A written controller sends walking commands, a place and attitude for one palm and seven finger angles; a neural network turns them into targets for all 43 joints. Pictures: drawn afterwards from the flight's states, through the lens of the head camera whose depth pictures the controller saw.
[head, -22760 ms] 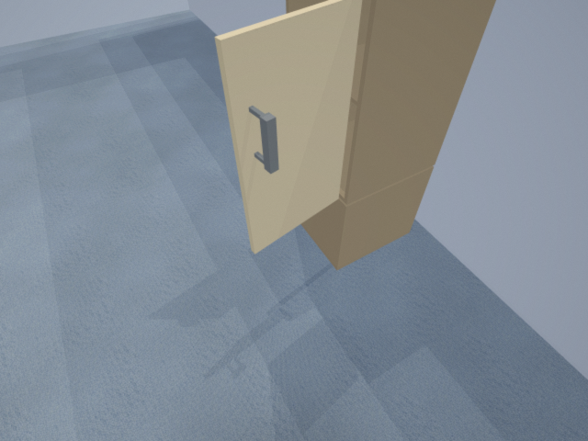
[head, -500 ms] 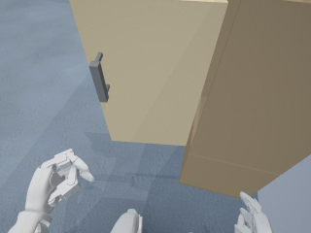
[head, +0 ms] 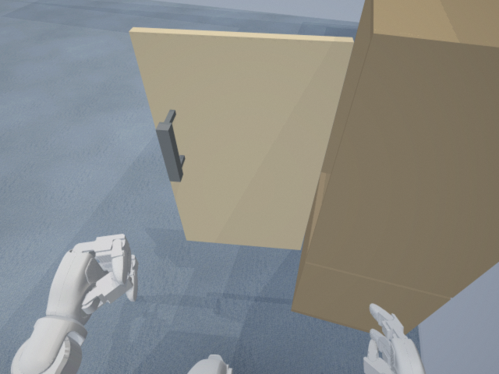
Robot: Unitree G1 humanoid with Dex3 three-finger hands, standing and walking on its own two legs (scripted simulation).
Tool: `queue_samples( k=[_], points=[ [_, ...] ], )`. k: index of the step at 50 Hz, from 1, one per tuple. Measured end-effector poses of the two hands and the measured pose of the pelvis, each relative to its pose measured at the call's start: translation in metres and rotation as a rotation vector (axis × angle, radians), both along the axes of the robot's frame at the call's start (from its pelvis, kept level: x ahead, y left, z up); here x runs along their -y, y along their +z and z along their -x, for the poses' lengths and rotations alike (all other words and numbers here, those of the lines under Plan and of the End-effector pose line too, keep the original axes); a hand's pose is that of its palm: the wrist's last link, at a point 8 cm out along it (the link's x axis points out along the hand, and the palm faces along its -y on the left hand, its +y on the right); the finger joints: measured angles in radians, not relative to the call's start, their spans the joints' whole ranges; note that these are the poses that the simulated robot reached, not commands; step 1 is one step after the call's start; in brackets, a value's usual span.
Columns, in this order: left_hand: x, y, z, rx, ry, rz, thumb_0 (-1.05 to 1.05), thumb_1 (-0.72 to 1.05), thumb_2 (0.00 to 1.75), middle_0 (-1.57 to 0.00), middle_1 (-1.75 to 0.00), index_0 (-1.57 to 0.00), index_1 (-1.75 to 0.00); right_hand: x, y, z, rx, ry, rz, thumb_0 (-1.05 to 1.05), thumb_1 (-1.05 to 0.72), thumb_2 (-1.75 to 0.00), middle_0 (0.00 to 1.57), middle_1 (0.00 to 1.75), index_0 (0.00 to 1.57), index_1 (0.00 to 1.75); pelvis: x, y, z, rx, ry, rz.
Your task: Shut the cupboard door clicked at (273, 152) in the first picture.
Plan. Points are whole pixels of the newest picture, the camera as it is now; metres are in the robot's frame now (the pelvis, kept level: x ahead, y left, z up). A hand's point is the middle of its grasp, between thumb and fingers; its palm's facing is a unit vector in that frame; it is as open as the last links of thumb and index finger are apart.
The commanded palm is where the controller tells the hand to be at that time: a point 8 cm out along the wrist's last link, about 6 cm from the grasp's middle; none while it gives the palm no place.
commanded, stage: raise the hand and make a fist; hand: left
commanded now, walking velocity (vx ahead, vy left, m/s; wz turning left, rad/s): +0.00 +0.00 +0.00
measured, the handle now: (173, 146) +0.49 +0.19 +0.10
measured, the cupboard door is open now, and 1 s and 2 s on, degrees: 100 100 98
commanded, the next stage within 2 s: bring the fist close to the handle in 0.40 s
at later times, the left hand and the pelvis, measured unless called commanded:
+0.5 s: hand (140, 274) +0.23 +0.17 +0.09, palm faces -0.02 -1.00 -0.04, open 3.1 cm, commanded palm +0.21 +0.23 +0.10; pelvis +0.01 -0.01 +0.00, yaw +0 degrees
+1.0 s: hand (162, 219) +0.32 +0.17 +0.10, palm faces -0.03 -1.00 -0.02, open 3.1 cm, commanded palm +0.31 +0.22 +0.10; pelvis +0.01 -0.01 +0.01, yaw -1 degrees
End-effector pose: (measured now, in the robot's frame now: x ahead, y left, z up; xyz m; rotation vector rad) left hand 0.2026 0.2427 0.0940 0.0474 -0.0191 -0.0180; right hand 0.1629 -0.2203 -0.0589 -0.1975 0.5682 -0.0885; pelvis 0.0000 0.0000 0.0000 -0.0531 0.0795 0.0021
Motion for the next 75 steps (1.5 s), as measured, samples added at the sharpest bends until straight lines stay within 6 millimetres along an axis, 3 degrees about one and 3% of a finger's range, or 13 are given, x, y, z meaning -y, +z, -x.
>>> queue_samples(
  k=[15, 30, 46, 75],
  points=[
    [0.013, 0.0, -0.005, -0.01, -0.004, 0.009, 0.02, 0.9, 0.9, -1.3, -1.5, -1.3, -1.5, 0.025, 0.001, 0.007, -0.005, -0.042, 0.017, 0.01, -0.91, -0.9, 0.2, 0.3, 0.2, 0.3, 0.009, 0.004, -0.003, 0.01, -0.007, -0.017],
    [0.015, 0.002, -0.014, -0.002, -0.001, 0.002, 0.02, 0.9, 0.9, -1.3, -1.5, -1.3, -1.5, 0.021, -0.002, -0.004, -0.003, -0.029, -0.005, 0.01, -0.91, -0.9, 0.2, 0.3, 0.2, 0.3, 0.012, 0.004, -0.007, 0.005, -0.005, -0.021],
    [0.019, 0.005, -0.083, 0.008, -0.017, 0.024, 0.02, 0.9, 0.9, -1.3, -1.5, -1.3, -1.5, 0.026, -0.009, 0.01, -0.086, -0.068, 0.007, 0.01, -0.91, -0.9, 0.2, 0.3, 0.2, 0.3, 0.009, 0.007, -0.008, -0.008, -0.017, -0.026],
    [0.032, 0.0, -0.196, -0.025, 0.0, 0.03, 0.02, 0.89, 0.9, -1.3, -1.5, -1.3, -1.5, 0.046, -0.034, 0.066, -0.35, -0.173, 0.031, 0.01, -0.91, -0.9, 0.2, 0.3, 0.2, 0.3, 0.007, 0.004, -0.013, -0.071, -0.037, -0.026]
  ],
)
